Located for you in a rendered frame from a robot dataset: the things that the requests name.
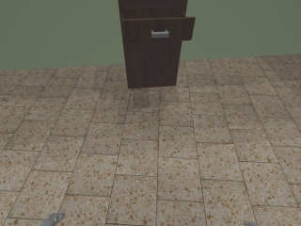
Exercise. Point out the handle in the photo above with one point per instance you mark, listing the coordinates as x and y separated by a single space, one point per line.
164 34

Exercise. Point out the drawer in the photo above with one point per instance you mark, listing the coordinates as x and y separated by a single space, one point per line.
138 23

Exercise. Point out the robot left hand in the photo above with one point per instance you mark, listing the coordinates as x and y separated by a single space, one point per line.
53 219

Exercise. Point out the cabinet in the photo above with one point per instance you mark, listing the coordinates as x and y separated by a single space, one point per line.
151 64

